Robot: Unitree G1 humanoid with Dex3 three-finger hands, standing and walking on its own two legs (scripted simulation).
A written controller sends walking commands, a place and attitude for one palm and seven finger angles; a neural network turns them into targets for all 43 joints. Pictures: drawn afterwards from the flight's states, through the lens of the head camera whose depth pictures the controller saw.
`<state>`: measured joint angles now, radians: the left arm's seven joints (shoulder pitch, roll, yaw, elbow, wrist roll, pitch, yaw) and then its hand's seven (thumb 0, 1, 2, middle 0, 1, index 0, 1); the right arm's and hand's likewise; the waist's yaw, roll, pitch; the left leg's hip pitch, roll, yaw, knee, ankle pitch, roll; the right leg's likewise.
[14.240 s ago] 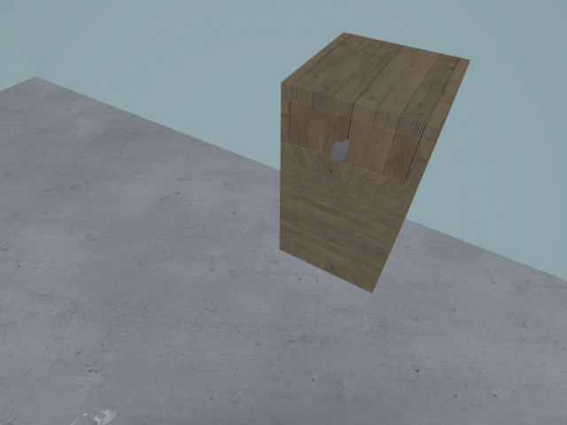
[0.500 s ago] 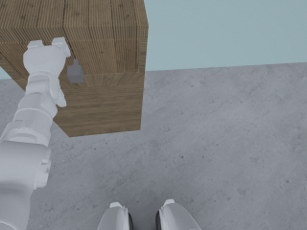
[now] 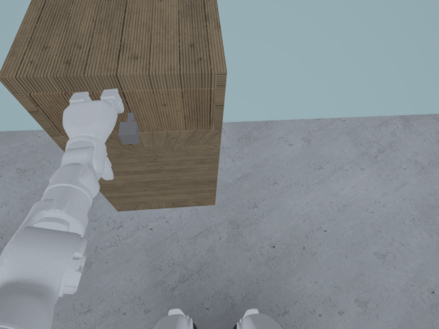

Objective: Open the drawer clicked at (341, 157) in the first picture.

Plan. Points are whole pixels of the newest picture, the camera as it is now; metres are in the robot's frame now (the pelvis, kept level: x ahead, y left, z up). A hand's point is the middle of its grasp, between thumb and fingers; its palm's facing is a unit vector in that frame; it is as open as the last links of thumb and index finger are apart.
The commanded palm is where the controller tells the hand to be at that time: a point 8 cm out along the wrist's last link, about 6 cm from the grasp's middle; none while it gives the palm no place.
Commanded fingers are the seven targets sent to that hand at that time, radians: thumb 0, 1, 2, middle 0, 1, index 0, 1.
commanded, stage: re-aim the fingers above the handle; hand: left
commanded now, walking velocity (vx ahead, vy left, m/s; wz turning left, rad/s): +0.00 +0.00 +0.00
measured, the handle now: (130, 126) +0.55 +0.17 -0.05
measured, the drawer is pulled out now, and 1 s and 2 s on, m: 0.00 0.00 0.00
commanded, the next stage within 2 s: lower the fingers behind the handle in 1.96 s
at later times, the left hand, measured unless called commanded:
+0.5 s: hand (110, 132) +0.49 +0.19 +0.00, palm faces -0.04 -0.05 -1.00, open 13.8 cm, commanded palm +0.48 +0.19 +0.06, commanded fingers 0.00 -0.50 0.30 -0.30 -1.20 -0.30 -1.20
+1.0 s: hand (114, 131) +0.50 +0.18 +0.00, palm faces -0.04 -0.04 -1.00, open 13.8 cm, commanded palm +0.49 +0.18 +0.06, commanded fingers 0.00 -0.50 0.30 -0.30 -1.20 -0.30 -1.20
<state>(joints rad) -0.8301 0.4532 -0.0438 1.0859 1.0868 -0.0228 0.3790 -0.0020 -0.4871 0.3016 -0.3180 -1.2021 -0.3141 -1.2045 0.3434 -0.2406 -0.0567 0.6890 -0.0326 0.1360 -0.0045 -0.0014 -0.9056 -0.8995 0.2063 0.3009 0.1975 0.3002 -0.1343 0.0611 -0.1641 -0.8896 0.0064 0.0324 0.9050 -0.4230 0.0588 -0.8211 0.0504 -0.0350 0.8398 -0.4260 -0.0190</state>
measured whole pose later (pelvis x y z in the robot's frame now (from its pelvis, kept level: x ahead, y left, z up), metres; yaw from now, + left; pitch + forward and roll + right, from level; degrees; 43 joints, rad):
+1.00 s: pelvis -0.01 +0.00 -0.01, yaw +0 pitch +24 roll -3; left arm -0.92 0.45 -0.06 1.16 1.11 -0.01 0.40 0.00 -0.49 0.30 -0.32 -1.20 -0.31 -1.20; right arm 0.38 -0.25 -0.05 0.71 -0.03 0.10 -0.01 0.00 -0.91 -0.90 0.21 0.30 0.20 0.30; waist -0.17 0.06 -0.16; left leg -0.94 0.01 0.03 0.94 -0.41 0.06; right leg -0.87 0.05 -0.03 0.87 -0.42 -0.02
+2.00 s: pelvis -0.01 +0.00 +0.00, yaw +0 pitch +22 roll -3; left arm -0.90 0.38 -0.09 1.15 1.10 -0.01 0.38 0.00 -0.49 0.30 -0.32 -1.20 -0.31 -1.20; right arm 0.35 -0.23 -0.05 0.70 -0.03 0.11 -0.01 0.00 -0.91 -0.90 0.21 0.30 0.20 0.30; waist -0.17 0.06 -0.17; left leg -0.88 0.00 0.03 0.90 -0.41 0.06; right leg -0.81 0.05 -0.03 0.84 -0.42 -0.02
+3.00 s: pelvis -0.01 +0.00 -0.04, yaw -1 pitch +29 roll -4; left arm -0.90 0.48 -0.01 1.16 1.13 -0.05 0.42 0.00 -0.49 0.30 -0.32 -1.20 -0.30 -1.20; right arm 0.36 -0.24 -0.04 0.71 -0.06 0.08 -0.01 0.00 -0.91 -0.90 0.21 0.30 0.20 0.30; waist -0.19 0.07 -0.19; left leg -1.13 0.02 0.03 1.10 -0.49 0.06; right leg -1.07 0.06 -0.04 1.04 -0.49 -0.02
